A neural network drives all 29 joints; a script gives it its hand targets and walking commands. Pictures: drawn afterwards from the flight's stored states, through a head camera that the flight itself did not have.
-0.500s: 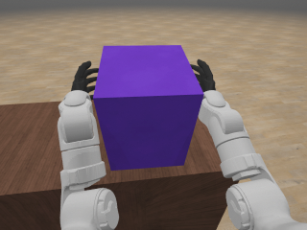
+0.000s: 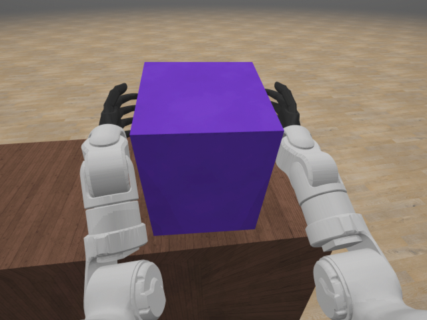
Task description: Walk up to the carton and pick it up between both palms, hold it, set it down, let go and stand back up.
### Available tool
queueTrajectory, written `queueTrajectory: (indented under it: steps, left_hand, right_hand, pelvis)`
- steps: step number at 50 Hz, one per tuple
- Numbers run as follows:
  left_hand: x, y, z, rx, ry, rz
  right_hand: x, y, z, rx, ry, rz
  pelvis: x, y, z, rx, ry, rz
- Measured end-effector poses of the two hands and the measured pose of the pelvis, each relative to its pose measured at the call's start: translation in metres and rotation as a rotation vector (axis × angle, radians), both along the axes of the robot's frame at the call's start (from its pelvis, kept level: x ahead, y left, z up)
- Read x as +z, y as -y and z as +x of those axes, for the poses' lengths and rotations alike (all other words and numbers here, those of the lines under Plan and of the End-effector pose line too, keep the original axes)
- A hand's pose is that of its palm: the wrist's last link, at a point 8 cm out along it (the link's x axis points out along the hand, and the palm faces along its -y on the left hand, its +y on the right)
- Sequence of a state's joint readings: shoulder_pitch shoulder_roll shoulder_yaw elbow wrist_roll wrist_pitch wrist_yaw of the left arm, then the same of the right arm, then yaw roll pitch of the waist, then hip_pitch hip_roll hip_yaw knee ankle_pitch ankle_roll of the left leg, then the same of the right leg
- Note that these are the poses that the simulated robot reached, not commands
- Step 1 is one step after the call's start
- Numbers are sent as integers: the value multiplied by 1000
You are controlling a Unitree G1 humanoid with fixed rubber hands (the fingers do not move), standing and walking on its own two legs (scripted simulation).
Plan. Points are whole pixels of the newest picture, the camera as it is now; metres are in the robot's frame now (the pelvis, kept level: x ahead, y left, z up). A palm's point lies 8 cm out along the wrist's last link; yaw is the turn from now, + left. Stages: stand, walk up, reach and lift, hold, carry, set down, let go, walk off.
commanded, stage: hold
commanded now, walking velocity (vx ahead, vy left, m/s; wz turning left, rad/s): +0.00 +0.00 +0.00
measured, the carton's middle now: (202, 149) +0.39 +0.01 +0.19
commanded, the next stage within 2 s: set down in 0.02 s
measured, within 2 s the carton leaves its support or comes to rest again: neither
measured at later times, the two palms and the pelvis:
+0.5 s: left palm (106, 133) +0.38 +0.17 +0.25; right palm (269, 130) +0.39 -0.12 +0.23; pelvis +0.01 +0.00 +0.00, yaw +2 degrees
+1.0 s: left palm (116, 147) +0.40 +0.17 +0.20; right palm (267, 140) +0.40 -0.12 +0.19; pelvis +0.03 +0.01 +0.00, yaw +1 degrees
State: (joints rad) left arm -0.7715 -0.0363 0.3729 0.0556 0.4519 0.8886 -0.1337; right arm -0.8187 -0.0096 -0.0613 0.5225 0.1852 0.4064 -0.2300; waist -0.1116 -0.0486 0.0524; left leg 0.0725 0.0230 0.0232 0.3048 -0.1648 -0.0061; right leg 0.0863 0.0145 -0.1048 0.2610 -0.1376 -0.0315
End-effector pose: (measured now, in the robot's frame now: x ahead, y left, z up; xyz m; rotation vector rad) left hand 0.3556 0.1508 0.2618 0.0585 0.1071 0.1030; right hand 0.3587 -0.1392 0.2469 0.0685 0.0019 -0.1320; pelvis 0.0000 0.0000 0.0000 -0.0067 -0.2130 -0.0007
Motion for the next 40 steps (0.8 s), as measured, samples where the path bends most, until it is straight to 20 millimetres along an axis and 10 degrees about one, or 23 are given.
queueTrajectory:
  steps: [19, 31, 40]
  left_hand:
    - [12, -14, 11, 8, 138, 36]
    - [-47, -16, 32, -6, 76, 47]
    - [-51, -2, 43, -27, 80, 52]
  right_hand:
    - [8, -14, 16, 10, 147, -24]
    - [-44, -16, 34, 1, 142, -55]
    - [-46, -2, 39, -25, 155, -82]
  pelvis:
    - [0, 0, 6, 18, -9, 2]
    - [0, -2, 20, 45, -4, -5]
    - [0, -8, 28, 31, -16, -9]
